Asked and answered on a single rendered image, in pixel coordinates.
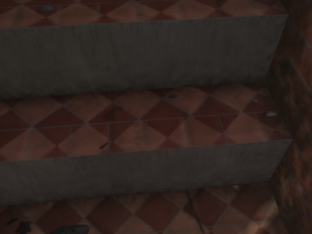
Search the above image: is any left robot hand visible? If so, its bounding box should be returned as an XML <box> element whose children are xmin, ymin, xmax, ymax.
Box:
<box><xmin>50</xmin><ymin>224</ymin><xmax>90</xmax><ymax>234</ymax></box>

